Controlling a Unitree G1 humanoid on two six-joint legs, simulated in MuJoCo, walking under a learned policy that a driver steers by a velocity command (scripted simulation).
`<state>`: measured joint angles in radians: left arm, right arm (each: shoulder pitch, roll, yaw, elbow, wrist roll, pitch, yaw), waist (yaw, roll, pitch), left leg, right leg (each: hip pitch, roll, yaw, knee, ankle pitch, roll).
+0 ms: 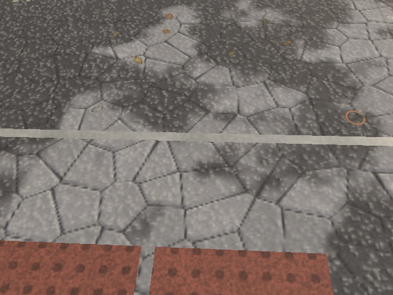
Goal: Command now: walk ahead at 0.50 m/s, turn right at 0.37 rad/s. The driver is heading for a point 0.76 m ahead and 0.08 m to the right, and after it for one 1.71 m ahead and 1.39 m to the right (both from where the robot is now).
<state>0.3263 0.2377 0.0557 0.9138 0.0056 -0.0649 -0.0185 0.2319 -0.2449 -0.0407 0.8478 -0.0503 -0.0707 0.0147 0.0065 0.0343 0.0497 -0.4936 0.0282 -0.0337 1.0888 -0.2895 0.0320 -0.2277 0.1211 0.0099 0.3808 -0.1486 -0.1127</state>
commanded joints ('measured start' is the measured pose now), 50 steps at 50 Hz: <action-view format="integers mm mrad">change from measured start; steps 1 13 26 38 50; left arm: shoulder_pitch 24 143 71 -4 -102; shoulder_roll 134 150 106 108 120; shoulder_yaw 29 42 42 -17 -3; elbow -52 -73 -159 -188 -179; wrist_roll -6 13 15 33 15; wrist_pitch -20 31 125 99 76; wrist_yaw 7 41 4 11 69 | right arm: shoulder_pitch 26 -210 -49 75 56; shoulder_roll -60 -75 -100 -83 -69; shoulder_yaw -8 14 -4 -7 -32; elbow -62 -172 -162 -97 -92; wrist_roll -2 32 22 27 38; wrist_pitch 13 0 23 81 118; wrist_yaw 3 -17 -49 -12 -11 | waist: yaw -28 34 42 11 10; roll -86 -145 87 -66 -166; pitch -26 -68 -150 -82 -63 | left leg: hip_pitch -83 36 268 26 24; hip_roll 35 -87 226 129 -31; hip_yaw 9 -3 -69 9 48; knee -81 -532 -783 -649 -207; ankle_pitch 55 185 618 18 -203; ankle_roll -43 -41 194 34 -53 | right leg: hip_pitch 15 157 -229 213 183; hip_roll -255 -187 -75 -230 -388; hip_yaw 300 341 39 163 67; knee -204 87 824 -141 -22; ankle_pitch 163 637 -274 -150 419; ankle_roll -160 -17 144 28 -111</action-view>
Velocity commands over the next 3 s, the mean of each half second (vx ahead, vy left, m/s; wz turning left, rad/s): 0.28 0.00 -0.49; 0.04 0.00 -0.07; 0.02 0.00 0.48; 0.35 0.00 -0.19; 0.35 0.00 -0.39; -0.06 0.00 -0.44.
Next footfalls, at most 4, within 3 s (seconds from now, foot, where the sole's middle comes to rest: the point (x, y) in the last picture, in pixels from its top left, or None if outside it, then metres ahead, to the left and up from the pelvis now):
0.32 left None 0.33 0.09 -0.78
0.76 right None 0.18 -0.08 -0.78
1.18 left None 0.19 0.12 -0.78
1.76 right None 0.24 -0.06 -0.78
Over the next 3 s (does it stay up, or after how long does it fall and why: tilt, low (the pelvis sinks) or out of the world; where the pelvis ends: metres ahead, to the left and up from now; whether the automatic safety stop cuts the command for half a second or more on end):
stays up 0.52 -0.03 0.00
